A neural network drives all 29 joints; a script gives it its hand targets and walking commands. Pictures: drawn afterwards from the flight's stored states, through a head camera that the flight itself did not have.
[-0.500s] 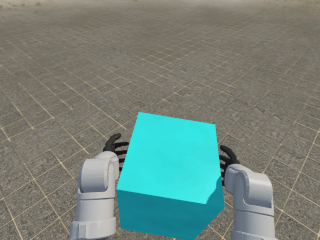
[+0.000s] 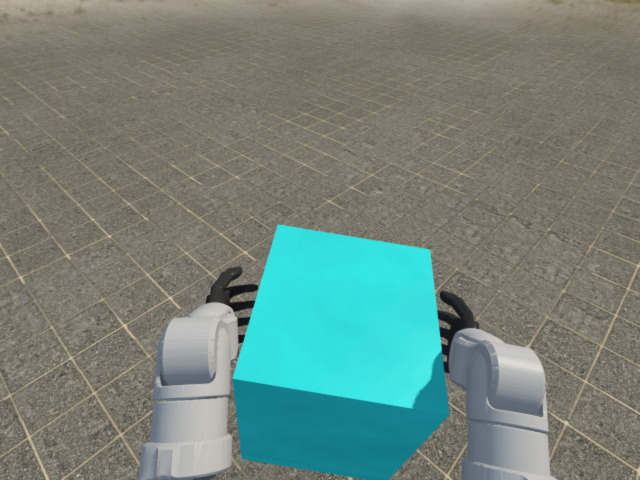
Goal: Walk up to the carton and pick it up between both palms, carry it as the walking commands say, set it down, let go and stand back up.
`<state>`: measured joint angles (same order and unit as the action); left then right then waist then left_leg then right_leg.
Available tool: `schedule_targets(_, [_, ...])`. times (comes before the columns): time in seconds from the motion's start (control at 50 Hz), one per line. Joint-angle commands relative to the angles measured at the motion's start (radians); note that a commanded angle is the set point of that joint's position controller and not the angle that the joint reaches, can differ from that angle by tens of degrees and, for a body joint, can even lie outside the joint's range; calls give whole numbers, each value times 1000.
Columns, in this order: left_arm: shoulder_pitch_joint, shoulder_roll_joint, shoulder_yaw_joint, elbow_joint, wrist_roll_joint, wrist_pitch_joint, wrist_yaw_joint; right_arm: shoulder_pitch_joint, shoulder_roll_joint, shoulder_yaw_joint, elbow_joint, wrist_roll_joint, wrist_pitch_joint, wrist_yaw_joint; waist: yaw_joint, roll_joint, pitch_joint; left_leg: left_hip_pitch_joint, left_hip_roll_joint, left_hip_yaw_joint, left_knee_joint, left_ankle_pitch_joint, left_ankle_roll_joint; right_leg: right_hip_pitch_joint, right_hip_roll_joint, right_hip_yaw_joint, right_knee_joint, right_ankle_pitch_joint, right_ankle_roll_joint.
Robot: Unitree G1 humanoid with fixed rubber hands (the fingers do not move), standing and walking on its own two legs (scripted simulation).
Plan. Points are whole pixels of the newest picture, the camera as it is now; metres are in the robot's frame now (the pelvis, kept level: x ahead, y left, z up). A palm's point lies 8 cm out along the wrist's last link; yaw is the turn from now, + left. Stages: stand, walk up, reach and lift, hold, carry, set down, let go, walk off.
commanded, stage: carry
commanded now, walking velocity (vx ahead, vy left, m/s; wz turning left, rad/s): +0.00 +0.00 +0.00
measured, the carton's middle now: (333, 357) +0.30 +0.00 +0.03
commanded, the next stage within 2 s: none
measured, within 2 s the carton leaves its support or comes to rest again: neither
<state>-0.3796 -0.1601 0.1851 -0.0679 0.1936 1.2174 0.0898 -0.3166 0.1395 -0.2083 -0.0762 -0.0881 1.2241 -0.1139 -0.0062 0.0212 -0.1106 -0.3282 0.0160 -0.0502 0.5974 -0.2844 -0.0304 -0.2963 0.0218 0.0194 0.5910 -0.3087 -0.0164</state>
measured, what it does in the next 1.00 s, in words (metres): stands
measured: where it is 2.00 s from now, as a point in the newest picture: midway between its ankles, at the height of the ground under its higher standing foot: outside the picture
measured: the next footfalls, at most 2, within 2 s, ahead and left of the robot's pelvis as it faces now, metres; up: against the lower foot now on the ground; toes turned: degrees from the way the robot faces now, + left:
none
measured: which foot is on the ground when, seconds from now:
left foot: down 0.00-1.00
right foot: down 0.00-1.00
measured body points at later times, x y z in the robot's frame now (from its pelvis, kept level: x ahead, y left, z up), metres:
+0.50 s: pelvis +0.00 +0.00 +0.00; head -0.03 -0.01 +0.45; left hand +0.31 +0.14 +0.10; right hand +0.29 -0.15 +0.07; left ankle +0.02 +0.14 -0.73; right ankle +0.00 -0.12 -0.73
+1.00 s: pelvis +0.00 +0.00 +0.00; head -0.02 -0.01 +0.45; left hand +0.32 +0.14 +0.09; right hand +0.30 -0.15 +0.07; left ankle +0.02 +0.14 -0.73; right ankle +0.00 -0.12 -0.73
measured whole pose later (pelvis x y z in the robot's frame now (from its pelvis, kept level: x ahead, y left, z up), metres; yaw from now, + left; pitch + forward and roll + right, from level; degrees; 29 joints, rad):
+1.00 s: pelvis +0.00 +0.00 +0.00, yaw +0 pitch +1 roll +0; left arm -0.38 -0.16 0.18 -0.04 0.19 1.13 0.08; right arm -0.32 0.14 -0.20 -0.07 -0.11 1.16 -0.10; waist -0.01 0.02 -0.08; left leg -0.33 0.02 -0.05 0.60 -0.28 -0.03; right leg -0.30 0.02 0.02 0.59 -0.31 -0.02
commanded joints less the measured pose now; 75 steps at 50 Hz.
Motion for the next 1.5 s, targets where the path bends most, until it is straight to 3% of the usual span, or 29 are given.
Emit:
schedule_targets(0.0, [-457, -991, -679, -24, -463, -13, -245, -724, 978, 777, -163, 426, -8, 258, 11, -9, -258, 58, 90, -25, -81, 175, 59, 14, -153, 94, -119, 257, -29])
schedule_targets(0.62, [-450, -967, -665, -14, -446, -34, -242, -731, 953, 768, -165, 409, -26, 253, 11, -13, -252, 67, 83, -32, -86, 202, 62, 36, -149, 88, -115, 278, -26])
schedule_targets(0.8, [-433, -948, -642, 24, -420, -69, -243, -717, 926, 747, -140, 379, -62, 253, 11, -18, -256, 76, 82, -31, -83, 220, 62, 44, -147, 84, -108, 303, -26])
schedule_targets(0.86, [-413, -927, -605, 93, -384, -91, -243, -682, 903, 704, -63, 338, -83, 253, 10, -11, -251, 78, 81, -31, -86, 219, 62, 40, -145, 85, -111, 294, -26])
schedule_targets(0.92, [-432, -929, -631, 47, -403, -102, -241, -690, 906, 727, -98, 354, -92, 254, 10, -17, -249, 77, 82, -32, -85, 225, 62, 42, -144, 82, -109, 294, -26])
schedule_targets(0.96, [-417, -901, -583, 123, -360, -126, -241, -672, 880, 683, -16, 314, -116, 255, 9, -13, -252, 80, 81, -32, -85, 218, 62, 43, -144, 83, -111, 289, -25])
schedule_targets(1.04, [-465, -892, -605, 84, -376, -154, -236, -688, 871, 696, -27, 323, -140, 254, 9, -15, -255, 88, 76, -28, -82, 219, 59, 44, -143, 83, -110, 300, -27])
schedule_targets(1.1, [-430, -863, -558, 160, -330, -183, -234, -654, 843, 651, 51, 279, -169, 254, 9, -18, -252, 91, 75, -26, -82, 218, 58, 44, -141, 81, -113, 295, -26])
schedule_targets(1.16, [-447, -869, -586, 110, -349, -202, -232, -654, 849, 673, 13, 292, -187, 254, 9, -21, -251, 97, 73, -23, -83, 217, 55, 40, -140, 77, -111, 300, -26])
schedule_targets(1.2, [-451, -853, -565, 149, -330, -217, -230, -660, 833, 652, 49, 275, -203, 253, 9, -15, -254, 98, 76, -24, -84, 215, 56, 40, -138, 76, -111, 285, -27])
schedule_targets(1.24, [-420, -861, -588, 105, -342, -216, -229, -633, 839, 676, 0, 287, -204, 252, 9, -19, -259, 102, 73, -21, -79, 216, 54, 43, -138, 76, -109, 298, -29])
schedule_targets(1.48, [-392, -842, -574, 121, -326, -231, -227, -586, 822, 657, 28, 261, -219, 249, 8, -24, -252, 107, 75, -21, -82, 209, 56, 39, -141, 76, -116, 286, -33])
